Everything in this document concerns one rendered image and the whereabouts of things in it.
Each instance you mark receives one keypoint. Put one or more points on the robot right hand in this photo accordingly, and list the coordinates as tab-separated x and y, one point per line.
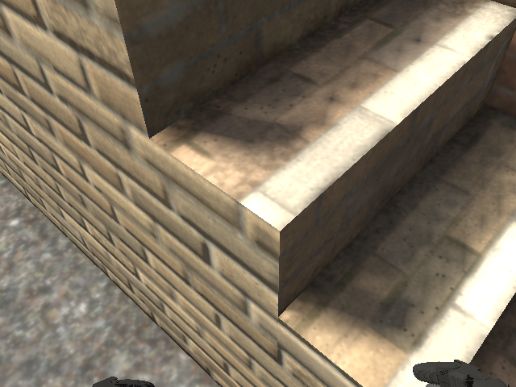
454	374

